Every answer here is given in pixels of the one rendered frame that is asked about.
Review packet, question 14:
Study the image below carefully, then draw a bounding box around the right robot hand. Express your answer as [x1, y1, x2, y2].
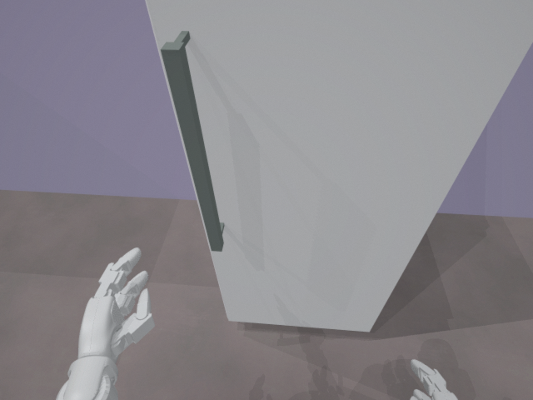
[410, 359, 458, 400]

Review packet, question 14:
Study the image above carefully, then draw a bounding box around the left robot hand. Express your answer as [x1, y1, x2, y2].
[78, 247, 155, 364]

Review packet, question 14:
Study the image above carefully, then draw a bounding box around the handle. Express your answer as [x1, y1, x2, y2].
[161, 31, 225, 252]

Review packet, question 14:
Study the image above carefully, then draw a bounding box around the fridge door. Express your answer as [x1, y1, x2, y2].
[147, 0, 533, 332]

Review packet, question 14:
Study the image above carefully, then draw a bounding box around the left robot forearm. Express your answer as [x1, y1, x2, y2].
[56, 355, 118, 400]

